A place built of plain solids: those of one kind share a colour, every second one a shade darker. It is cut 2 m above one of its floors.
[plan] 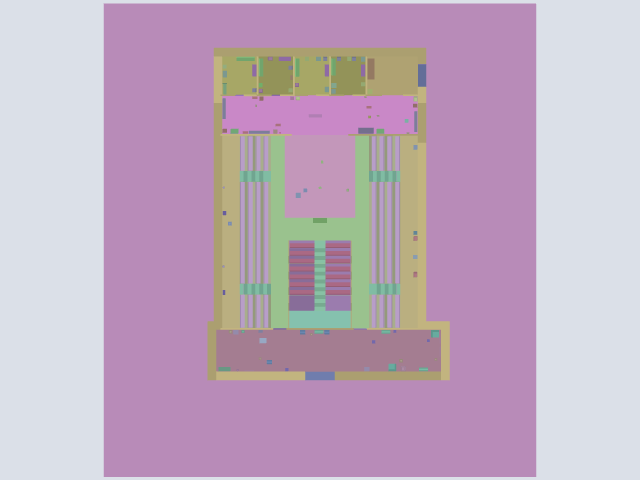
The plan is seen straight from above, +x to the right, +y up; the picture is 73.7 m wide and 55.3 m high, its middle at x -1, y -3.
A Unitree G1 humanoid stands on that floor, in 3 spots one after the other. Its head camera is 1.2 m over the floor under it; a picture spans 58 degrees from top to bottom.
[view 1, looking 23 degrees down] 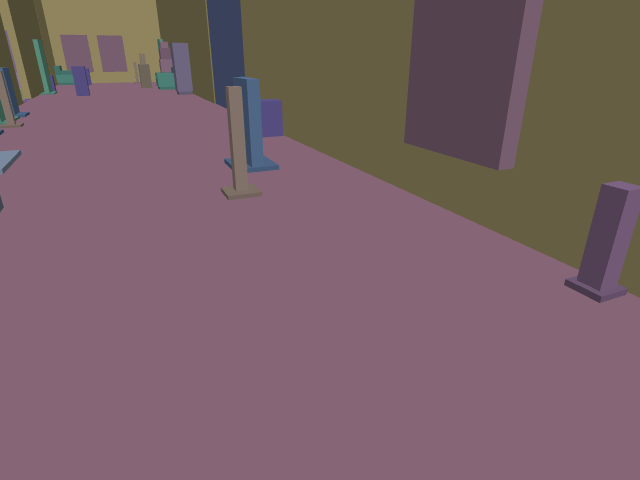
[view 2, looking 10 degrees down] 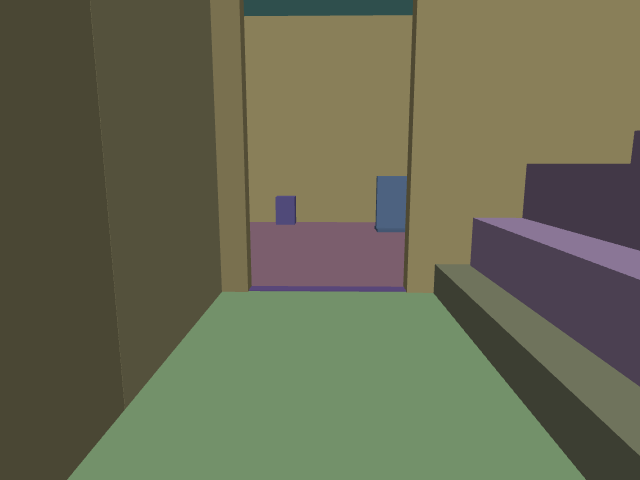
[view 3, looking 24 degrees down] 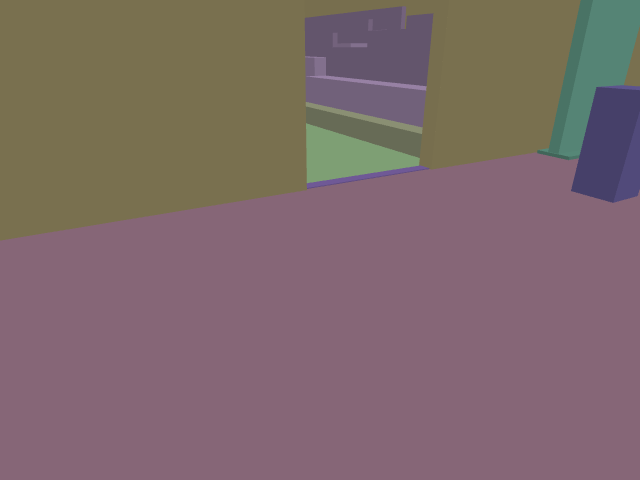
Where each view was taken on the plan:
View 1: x -11.80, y -15.75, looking -24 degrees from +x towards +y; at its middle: floor_foyer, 3.07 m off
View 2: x -5.65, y -9.20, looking -89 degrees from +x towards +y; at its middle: floor_foyer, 6.91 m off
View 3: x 1.15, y -16.75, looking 61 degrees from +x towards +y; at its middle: floor_foyer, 2.95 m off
